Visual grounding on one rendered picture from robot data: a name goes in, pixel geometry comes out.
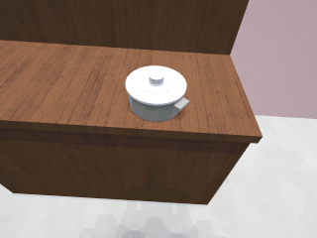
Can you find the pot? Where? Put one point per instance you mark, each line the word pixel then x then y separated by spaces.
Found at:
pixel 157 113

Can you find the lid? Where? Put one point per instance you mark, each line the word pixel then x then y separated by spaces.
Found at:
pixel 139 87

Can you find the knob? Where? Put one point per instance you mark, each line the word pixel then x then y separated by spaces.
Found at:
pixel 156 77

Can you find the table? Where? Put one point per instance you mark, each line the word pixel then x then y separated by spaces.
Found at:
pixel 66 124

